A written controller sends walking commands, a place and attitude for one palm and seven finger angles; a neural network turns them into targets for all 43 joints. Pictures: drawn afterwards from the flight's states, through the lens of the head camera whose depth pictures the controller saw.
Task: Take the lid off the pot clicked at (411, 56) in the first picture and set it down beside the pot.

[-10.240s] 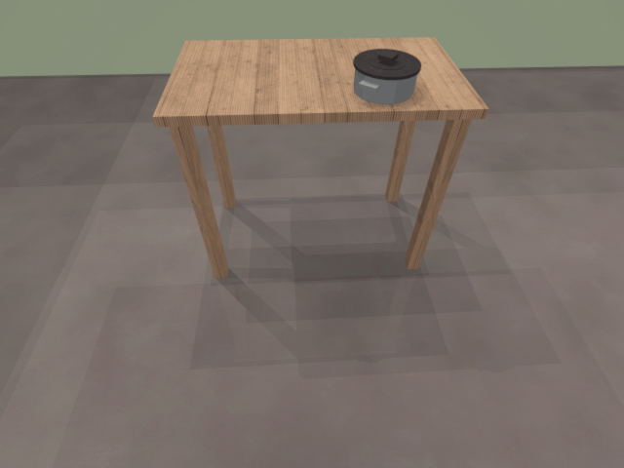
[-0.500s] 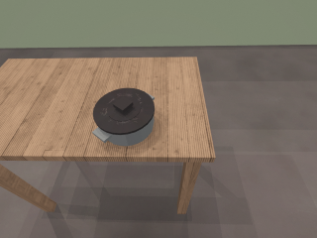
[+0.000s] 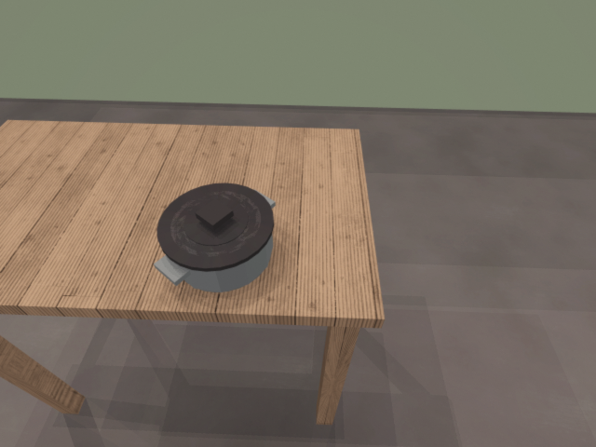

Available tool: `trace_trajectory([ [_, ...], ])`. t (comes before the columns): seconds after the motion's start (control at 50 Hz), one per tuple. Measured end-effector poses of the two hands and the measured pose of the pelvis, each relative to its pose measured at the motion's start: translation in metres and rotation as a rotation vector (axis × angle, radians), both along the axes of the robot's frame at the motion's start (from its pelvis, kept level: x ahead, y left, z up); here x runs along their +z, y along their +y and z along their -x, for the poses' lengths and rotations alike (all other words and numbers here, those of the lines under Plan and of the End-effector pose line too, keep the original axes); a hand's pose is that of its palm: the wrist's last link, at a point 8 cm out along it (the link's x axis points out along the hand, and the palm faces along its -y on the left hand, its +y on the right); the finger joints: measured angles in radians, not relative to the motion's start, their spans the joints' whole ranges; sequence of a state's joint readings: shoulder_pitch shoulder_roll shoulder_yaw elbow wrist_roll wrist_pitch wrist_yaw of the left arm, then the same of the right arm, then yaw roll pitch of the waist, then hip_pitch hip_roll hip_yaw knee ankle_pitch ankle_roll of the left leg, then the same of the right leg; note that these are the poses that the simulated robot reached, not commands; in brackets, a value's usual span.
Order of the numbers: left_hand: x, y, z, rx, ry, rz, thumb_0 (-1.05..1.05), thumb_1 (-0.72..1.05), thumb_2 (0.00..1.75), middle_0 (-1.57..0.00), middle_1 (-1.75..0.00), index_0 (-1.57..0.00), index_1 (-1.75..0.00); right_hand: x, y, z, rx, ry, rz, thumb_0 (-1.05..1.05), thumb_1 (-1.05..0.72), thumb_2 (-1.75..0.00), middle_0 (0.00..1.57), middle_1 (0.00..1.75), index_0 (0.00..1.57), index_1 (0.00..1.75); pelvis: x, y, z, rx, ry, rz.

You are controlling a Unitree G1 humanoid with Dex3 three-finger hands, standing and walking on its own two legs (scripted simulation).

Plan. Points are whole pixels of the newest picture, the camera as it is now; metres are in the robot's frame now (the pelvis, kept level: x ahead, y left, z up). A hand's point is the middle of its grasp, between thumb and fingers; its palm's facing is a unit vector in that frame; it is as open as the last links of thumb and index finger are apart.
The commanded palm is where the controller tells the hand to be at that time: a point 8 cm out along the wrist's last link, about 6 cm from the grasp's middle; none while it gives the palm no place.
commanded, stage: come to a stop and stand still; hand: left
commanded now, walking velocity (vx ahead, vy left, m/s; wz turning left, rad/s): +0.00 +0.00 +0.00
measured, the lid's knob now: (214, 214) +0.43 +0.16 +0.07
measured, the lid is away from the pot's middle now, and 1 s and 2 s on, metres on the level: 0.00 0.00 0.00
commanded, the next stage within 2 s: look again from close up in 0.32 s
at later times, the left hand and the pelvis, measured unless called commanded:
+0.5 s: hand out of the picture -0.02 +0.17 -0.17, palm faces +0.03 -0.98 -0.19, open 7.4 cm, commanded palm none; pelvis +0.00 +0.02 +0.00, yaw -1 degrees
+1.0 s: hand out of the picture +0.01 +0.26 -0.18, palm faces -0.03 -0.97 -0.24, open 7.4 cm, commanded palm none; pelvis -0.01 +0.07 +0.00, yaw -1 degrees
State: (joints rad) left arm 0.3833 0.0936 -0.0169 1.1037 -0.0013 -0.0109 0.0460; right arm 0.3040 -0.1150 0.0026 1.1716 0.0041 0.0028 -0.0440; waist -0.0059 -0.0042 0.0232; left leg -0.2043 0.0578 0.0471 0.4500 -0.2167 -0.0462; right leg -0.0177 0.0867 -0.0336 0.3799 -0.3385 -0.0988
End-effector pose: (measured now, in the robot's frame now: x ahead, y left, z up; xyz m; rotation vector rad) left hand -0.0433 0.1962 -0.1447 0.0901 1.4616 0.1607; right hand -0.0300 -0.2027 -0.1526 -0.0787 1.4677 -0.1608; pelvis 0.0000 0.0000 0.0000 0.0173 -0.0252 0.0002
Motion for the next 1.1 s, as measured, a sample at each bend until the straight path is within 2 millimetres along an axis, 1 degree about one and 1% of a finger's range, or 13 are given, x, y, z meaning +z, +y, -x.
trace_trajectory([
  [0.04,0.0,0.0,0.001,0.005,0.003,0.0,0.0,0.91,0.9,-0.2,-0.3,-0.2,-0.3,0.0,0.0,-0.01,0.009,-0.019,0.004,0.0,-0.91,-0.9,0.2,0.29,0.2,0.29,0.0,0.0,-0.002,0.0,0.0,-0.001],
  [0.16,0.0,0.003,-0.002,0.015,-0.002,-0.005,0.0,0.91,0.9,-0.2,-0.3,-0.2,-0.3,0.001,-0.007,-0.03,0.022,-0.059,0.03,0.01,-0.93,-0.9,0.2,0.29,0.2,0.3,0.0,0.003,-0.008,0.0,-0.001,-0.005],
  [0.3,0.0,0.009,-0.009,0.008,-0.015,-0.013,0.0,0.91,0.9,-0.2,-0.3,-0.2,-0.3,0.003,-0.009,-0.042,0.03,-0.089,0.043,0.01,-0.93,-0.9,0.2,0.29,0.2,0.29,0.0,0.006,-0.011,-0.003,0.001,-0.006],
  [0.42,0.0,0.016,-0.014,0.0,-0.029,-0.021,0.0,0.91,0.9,-0.2,-0.3,-0.2,-0.3,0.004,-0.007,-0.041,0.03,-0.09,0.043,0.0,-0.93,-0.9,0.2,0.29,0.2,0.29,0.001,0.009,-0.011,-0.004,0.001,-0.006],
  [0.5,0.002,0.025,-0.016,-0.037,-0.049,-0.035,0.0,0.91,0.9,-0.2,-0.3,-0.2,-0.3,0.005,-0.005,-0.043,0.031,-0.11,0.048,0.01,-0.93,-0.9,0.2,0.29,0.2,0.3,0.0,0.017,-0.003,-0.024,0.021,0.013],
  [0.58,-0.003,0.043,-0.02,-0.082,-0.053,-0.037,0.0,0.91,0.9,-0.2,-0.3,-0.2,-0.3,0.005,0.004,-0.047,0.005,-0.176,0.061,0.0,-0.92,-0.9,0.2,0.29,0.2,0.29,-0.006,0.029,0.002,-0.038,0.024,0.024],
  [0.66,-0.012,0.067,-0.036,-0.081,-0.098,-0.056,0.0,0.91,0.9,-0.2,-0.3,-0.2,-0.3,0.004,0.016,-0.043,0.009,-0.198,0.077,0.0,-0.92,-0.9,0.2,0.29,0.2,0.29,-0.012,0.04,0.006,-0.027,0.012,0.02],
  [0.74,-0.008,0.084,-0.053,-0.077,-0.162,-0.069,0.0,0.91,0.9,-0.2,-0.3,-0.2,-0.3,0.004,0.027,-0.038,0.033,-0.178,0.076,0.0,-0.93,-0.9,0.2,0.29,0.2,0.3,-0.011,0.052,0.009,-0.022,0.014,0.03],
  [0.8,-0.003,0.093,-0.058,-0.088,-0.178,-0.074,0.0,0.91,0.9,-0.2,-0.3,-0.2,-0.3,0.005,0.034,-0.034,0.043,-0.167,0.07,0.0,-0.93,-0.9,0.2,0.29,0.2,0.3,-0.009,0.059,0.013,-0.023,0.024,0.029],
  [0.86,-0.001,0.101,-0.058,-0.1,-0.163,-0.078,0.0,0.91,0.9,-0.2,-0.3,-0.2,-0.3,0.007,0.039,-0.031,0.046,-0.157,0.065,0.0,-0.93,-0.9,0.2,0.29,0.2,0.3,-0.007,0.065,0.015,-0.025,0.036,0.024],
  [0.94,0.0,0.107,-0.053,-0.105,-0.123,-0.081,0.0,0.91,0.9,-0.2,-0.3,-0.2,-0.3,0.008,0.044,-0.026,0.048,-0.132,0.058,0.0,-0.92,-0.9,0.2,0.29,0.2,0.3,-0.005,0.068,0.014,-0.025,0.05,0.016],
  [1.02,0.001,0.108,-0.044,-0.096,-0.083,-0.079,0.0,0.91,0.9,-0.2,-0.3,-0.2,-0.3,0.008,0.045,-0.026,0.053,-0.105,0.053,0.0,-0.92,-0.9,0.2,0.29,0.2,0.3,-0.003,0.069,0.011,-0.022,0.058,0.013],
  [1.1,0.001,0.105,-0.037,-0.084,-0.051,-0.074,0.0,0.91,0.9,-0.2,-0.3,-0.2,-0.3,0.009,0.044,-0.031,0.057,-0.096,0.053,0.0,-0.91,-0.9,0.2,0.29,0.2,0.3,-0.003,0.068,0.006,-0.02,0.057,0.012],
])
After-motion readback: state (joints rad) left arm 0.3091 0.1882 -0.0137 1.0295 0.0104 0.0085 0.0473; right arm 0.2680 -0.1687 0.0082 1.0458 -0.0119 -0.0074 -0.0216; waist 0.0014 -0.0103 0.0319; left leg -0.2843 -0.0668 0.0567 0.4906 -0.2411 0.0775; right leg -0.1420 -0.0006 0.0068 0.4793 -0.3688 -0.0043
